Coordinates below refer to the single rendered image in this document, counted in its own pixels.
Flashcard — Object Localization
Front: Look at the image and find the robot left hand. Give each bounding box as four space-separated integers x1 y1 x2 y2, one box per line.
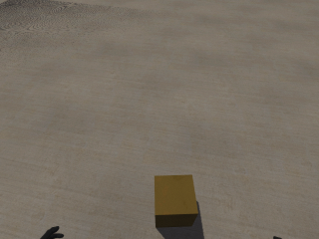
40 226 64 239

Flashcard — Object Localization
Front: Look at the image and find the carton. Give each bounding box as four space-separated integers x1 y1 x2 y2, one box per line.
155 174 198 228

